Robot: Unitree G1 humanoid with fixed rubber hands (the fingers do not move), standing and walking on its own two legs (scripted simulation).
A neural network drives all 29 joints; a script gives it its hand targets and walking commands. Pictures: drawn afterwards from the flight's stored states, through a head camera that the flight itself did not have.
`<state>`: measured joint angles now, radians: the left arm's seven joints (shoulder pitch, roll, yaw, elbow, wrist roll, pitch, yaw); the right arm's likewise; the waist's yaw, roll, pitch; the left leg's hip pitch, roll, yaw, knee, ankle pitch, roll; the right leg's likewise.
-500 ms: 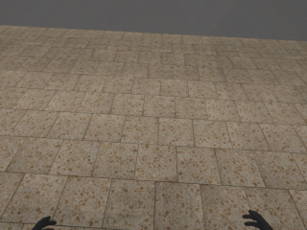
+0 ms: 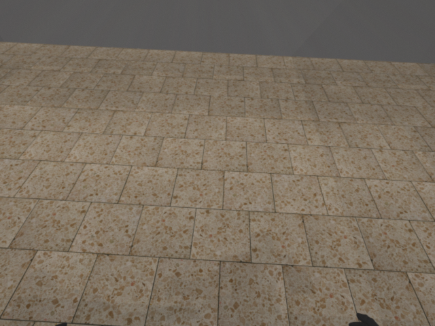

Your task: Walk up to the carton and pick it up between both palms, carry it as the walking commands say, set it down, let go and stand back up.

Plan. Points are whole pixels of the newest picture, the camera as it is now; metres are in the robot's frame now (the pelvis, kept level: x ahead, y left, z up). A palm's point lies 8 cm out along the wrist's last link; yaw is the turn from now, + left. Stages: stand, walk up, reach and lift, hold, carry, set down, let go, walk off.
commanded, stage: stand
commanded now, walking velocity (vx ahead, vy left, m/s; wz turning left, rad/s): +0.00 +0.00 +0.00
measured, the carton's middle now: out of the picture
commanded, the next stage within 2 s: walk up in 1.36 s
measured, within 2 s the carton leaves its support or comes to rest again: neither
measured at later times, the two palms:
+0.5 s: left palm out of the picture +0.10 +0.31 -0.10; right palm out of the picture +0.10 -0.31 -0.10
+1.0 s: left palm out of the picture +0.11 +0.31 -0.10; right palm out of the picture +0.11 -0.31 -0.10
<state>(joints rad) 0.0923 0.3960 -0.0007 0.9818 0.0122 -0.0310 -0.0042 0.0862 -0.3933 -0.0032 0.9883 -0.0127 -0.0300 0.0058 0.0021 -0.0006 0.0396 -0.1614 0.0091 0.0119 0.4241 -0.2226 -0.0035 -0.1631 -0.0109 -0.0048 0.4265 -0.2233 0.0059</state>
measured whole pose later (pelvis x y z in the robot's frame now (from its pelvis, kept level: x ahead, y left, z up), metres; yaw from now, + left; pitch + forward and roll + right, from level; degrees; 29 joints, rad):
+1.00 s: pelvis +0.01 +0.00 +0.01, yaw +0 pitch -2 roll +0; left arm 0.09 0.40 0.00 1.05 0.01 -0.02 0.00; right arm 0.08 -0.40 -0.01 1.06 -0.01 -0.02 0.00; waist 0.00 0.00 0.04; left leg -0.12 0.01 0.01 0.34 -0.19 -0.01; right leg -0.12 -0.01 0.00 0.34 -0.19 0.01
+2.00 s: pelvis +0.11 +0.01 +0.00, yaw +17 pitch +1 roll +1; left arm 0.45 0.25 0.04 1.08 0.03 -0.06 0.00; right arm 0.02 -0.26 -0.05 0.94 -0.02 0.01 0.08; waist 0.07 -0.01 0.07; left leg -0.50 0.09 0.08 0.69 -0.29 0.01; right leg 0.06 -0.15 -0.28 0.30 -0.35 0.09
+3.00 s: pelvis +0.52 +0.22 -0.02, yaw +30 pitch +1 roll +0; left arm 0.45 0.20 0.05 1.10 0.00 -0.06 -0.02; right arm 0.02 -0.20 -0.05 0.91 -0.05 -0.05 0.04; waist 0.09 -0.04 0.05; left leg -0.41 0.05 0.13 0.55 -0.12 0.04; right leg -0.08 -0.14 -0.15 0.63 -0.44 0.05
